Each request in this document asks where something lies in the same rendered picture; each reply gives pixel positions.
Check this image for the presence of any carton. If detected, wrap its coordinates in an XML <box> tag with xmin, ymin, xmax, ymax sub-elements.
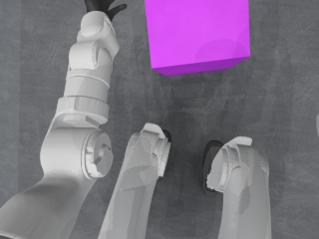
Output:
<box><xmin>145</xmin><ymin>0</ymin><xmax>250</xmax><ymax>76</ymax></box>

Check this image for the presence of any robot left upper arm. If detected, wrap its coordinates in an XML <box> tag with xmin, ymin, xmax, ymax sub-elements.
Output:
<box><xmin>0</xmin><ymin>127</ymin><xmax>114</xmax><ymax>239</ymax></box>

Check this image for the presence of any robot left foot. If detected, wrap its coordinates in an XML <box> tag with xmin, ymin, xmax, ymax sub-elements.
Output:
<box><xmin>157</xmin><ymin>129</ymin><xmax>171</xmax><ymax>182</ymax></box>

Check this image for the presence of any left robot hand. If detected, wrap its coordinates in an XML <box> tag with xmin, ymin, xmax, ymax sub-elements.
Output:
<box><xmin>84</xmin><ymin>0</ymin><xmax>128</xmax><ymax>22</ymax></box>

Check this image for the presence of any left robot shin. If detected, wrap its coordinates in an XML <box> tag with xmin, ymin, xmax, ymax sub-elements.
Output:
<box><xmin>125</xmin><ymin>122</ymin><xmax>165</xmax><ymax>156</ymax></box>

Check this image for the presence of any left robot forearm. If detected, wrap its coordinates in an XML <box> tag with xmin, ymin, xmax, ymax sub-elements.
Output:
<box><xmin>40</xmin><ymin>11</ymin><xmax>120</xmax><ymax>166</ymax></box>

